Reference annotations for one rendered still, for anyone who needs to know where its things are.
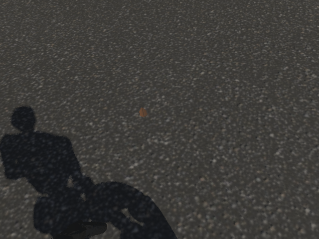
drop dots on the left robot hand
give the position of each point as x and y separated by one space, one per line
82 230

